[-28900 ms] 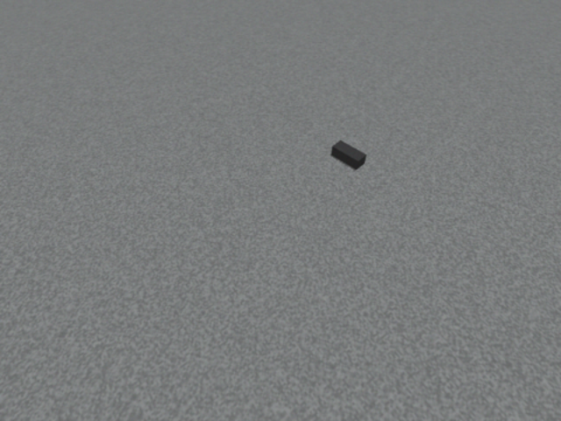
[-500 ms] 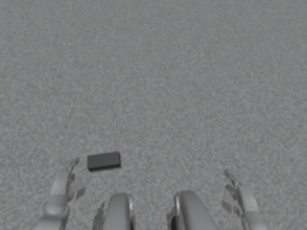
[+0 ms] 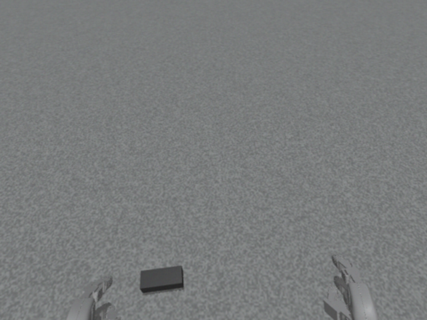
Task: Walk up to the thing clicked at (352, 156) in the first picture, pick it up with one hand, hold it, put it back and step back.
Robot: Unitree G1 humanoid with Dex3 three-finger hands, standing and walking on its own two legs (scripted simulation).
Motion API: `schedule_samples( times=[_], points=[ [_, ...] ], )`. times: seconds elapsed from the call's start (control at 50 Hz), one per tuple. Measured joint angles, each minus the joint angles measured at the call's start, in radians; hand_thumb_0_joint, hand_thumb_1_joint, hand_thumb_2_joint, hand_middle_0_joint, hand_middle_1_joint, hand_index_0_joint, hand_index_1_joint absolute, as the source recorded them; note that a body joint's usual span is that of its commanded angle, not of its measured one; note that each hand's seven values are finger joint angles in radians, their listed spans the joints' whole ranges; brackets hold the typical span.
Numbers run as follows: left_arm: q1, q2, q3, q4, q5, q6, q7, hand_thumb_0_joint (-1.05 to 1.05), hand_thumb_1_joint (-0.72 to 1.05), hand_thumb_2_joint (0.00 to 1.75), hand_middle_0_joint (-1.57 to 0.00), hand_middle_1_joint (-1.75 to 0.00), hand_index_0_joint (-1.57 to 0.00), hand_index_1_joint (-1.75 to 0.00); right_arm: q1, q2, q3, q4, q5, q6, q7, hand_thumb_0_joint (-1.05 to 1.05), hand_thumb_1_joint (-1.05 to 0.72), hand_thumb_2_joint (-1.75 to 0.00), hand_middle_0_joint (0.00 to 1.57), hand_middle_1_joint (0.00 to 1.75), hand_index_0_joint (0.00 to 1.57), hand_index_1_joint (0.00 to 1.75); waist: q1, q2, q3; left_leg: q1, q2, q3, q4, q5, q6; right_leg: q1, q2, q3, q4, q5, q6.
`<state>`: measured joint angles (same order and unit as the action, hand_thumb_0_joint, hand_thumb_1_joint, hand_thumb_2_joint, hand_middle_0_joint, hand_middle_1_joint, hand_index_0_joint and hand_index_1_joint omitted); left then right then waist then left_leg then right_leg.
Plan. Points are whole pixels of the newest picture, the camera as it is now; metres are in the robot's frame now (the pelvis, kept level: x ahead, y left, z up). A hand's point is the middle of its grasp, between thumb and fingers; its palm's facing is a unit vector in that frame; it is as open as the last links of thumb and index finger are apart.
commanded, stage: home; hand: left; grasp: from above
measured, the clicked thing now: (162, 279) +0.44 +0.22 -0.69
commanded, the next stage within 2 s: stand in 1.90 s
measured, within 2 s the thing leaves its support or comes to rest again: neither
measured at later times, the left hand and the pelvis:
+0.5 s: hand out of the picture +0.16 +0.18 -0.05, palm faces +0.05 -0.98 -0.21, open 7.4 cm; pelvis +0.00 +0.00 +0.00, yaw +0 degrees
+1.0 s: hand out of the picture +0.16 +0.18 -0.05, palm faces +0.04 -0.98 -0.20, open 7.4 cm; pelvis +0.00 +0.00 +0.00, yaw +0 degrees
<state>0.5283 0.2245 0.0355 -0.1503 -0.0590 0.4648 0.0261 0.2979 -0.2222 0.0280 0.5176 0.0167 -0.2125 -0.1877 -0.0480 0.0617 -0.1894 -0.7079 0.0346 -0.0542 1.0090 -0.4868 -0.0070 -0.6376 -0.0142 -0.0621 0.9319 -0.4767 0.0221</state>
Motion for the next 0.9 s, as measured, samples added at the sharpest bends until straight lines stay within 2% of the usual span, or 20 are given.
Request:
schedule_samples(
  times=[0.24, 0.58, 0.9],
  points=[
    [-0.032, -0.006, -0.003, 0.027, 0.012, -0.012, -0.013, 0.01, 0.90, 0.90, -0.20, -0.30, -0.20, -0.29, -0.025, 0.003, 0.006, 0.015, -0.014, -0.030, 0.009, 0.01, -0.90, -0.90, 0.20, 0.30, 0.21, 0.30, 0.014, -0.016, 0.029, 0.008, -0.002, -0.006, 0.004, -0.001, -0.005, 0.008, -0.002, -0.005, 0.009, -0.007, -0.003],
    [-0.034, -0.003, -0.003, 0.034, 0.008, -0.011, -0.012, 0.01, 0.90, 0.90, -0.20, -0.30, -0.20, -0.29, -0.002, 0.002, 0.002, 0.037, -0.013, -0.026, 0.008, 0.01, -0.90, -0.90, 0.20, 0.30, 0.21, 0.30, 0.007, -0.009, 0.026, 0.016, 0.001, 0.000, 0.001, -0.002, -0.005, 0.012, 0.001, 0.001, 0.009, -0.006, -0.004],
    [-0.031, -0.002, -0.004, 0.024, 0.009, -0.006, -0.013, 0.01, 0.90, 0.90, -0.20, -0.30, -0.20, -0.29, -0.013, 0.002, 0.002, 0.031, -0.011, -0.032, 0.005, 0.01, -0.90, -0.90, 0.20, 0.30, 0.21, 0.30, 0.012, -0.012, 0.029, 0.005, 0.001, 0.000, 0.005, 0.000, -0.005, 0.001, 0.002, 0.001, 0.013, -0.004, -0.004]
  ],
)
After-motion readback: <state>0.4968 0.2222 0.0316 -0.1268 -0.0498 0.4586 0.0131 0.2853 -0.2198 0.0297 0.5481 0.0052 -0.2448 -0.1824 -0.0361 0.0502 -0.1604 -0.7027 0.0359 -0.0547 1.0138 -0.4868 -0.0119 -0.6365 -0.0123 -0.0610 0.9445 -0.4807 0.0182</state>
